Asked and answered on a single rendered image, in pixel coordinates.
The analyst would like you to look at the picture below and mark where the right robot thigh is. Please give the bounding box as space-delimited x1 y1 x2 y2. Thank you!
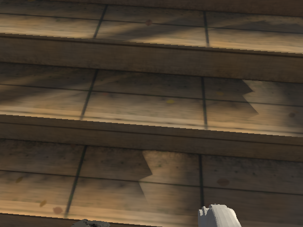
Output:
198 204 241 227

